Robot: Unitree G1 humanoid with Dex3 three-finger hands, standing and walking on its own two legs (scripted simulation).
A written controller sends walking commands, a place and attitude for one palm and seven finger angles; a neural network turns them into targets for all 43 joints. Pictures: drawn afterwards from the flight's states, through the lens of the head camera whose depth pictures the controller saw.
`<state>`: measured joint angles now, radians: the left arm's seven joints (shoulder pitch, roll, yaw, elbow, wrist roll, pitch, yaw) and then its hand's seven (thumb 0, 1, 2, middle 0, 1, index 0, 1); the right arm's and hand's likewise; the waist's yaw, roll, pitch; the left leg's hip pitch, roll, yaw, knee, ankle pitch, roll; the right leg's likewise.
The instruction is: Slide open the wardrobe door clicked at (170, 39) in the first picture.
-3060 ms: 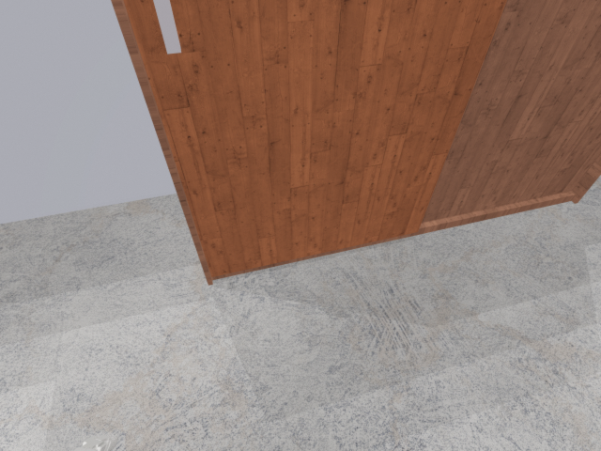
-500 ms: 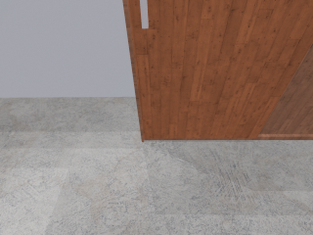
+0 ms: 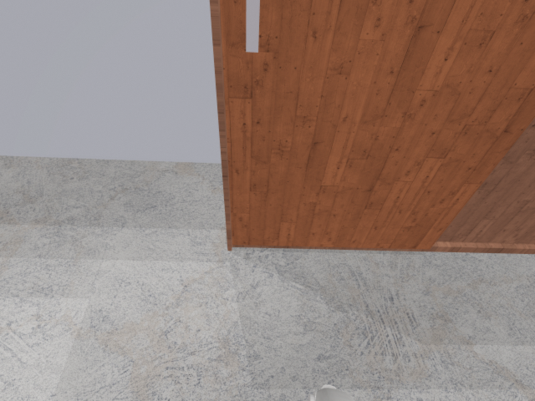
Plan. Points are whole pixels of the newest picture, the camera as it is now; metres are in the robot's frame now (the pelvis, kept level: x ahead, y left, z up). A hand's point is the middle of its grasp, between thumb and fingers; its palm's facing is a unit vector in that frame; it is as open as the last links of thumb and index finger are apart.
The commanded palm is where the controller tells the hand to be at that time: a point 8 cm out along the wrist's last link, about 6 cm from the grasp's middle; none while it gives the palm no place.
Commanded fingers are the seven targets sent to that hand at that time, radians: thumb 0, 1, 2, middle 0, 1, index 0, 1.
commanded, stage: take the last steps up to it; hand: left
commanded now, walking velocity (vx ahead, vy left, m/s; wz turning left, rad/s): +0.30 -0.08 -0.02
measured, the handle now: out of the picture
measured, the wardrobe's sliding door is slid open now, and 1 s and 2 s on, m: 0.00 0.00 0.00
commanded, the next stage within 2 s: come to a stop and stand still in 0.54 s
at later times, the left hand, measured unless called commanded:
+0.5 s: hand (204, 369) +0.21 +0.12 -0.18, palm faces +0.06 -0.98 -0.17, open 7.2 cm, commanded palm none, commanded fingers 0.00 0.90 0.90 -0.20 -0.30 -0.20 -0.30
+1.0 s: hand (216, 292) +0.36 +0.12 -0.18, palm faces +0.04 -0.97 -0.25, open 7.4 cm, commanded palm none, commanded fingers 0.00 0.90 0.90 -0.20 -0.30 -0.20 -0.30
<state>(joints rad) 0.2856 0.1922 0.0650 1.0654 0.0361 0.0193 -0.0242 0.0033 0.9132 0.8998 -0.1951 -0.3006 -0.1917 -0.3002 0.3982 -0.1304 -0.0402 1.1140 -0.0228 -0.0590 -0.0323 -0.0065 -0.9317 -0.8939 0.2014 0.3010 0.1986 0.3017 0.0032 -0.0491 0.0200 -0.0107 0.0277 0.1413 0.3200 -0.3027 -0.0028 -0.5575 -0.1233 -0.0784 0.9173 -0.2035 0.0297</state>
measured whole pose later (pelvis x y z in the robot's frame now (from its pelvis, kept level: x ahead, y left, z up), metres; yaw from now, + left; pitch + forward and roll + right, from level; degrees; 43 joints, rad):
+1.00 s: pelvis +0.32 -0.07 -0.01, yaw +0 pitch -1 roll +2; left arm 0.22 0.17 0.05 1.00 0.03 0.03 0.03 0.00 0.91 0.90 -0.20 -0.30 -0.19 -0.30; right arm 0.20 -0.15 -0.07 1.05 -0.02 0.03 -0.03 0.00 -0.92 -0.89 0.20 0.30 0.20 0.30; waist 0.00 0.00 0.08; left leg -0.24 0.06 0.15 0.56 -0.30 -0.01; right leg -0.31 -0.06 -0.08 0.59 -0.23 0.01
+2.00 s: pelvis +0.25 -0.03 +0.00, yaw +1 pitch -1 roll +0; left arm 0.27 0.14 0.00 1.15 0.02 0.01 0.04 0.01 0.93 0.90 -0.20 -0.30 -0.20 -0.30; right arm 0.29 -0.13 -0.01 1.15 -0.01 -0.01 -0.03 0.00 -0.91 -0.89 0.20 0.30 0.20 0.30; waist 0.00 0.00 0.02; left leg -0.15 0.00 0.07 0.39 -0.23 0.02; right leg -0.18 -0.03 -0.02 0.42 -0.22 0.01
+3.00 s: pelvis +0.26 -0.05 +0.00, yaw +1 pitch -1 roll +1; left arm 0.21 0.21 -0.01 1.09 0.02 -0.01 0.02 0.00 0.91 0.90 -0.20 -0.30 -0.20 -0.30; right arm 0.21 -0.22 0.00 1.11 -0.02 -0.02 -0.02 0.00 -0.91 -0.89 0.20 0.30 0.20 0.30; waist 0.00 0.00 0.04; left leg -0.15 0.02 0.05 0.41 -0.25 -0.01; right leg -0.20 -0.01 -0.04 0.46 -0.26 -0.02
